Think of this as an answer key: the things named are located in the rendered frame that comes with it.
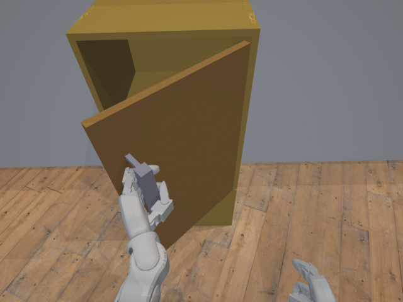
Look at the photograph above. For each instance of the left robot forearm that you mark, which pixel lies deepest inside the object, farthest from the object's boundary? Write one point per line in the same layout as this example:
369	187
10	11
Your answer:
148	267

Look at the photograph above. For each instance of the cupboard door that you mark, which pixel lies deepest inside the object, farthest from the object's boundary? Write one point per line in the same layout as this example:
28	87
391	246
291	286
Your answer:
188	125

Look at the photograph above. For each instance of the left robot hand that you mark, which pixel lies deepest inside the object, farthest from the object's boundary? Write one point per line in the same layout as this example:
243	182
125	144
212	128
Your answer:
134	213

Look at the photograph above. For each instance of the right robot hand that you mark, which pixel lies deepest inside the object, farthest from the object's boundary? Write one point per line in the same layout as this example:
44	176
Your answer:
318	289

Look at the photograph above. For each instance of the handle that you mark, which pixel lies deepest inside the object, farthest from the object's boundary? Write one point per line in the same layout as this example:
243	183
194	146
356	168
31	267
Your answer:
146	180

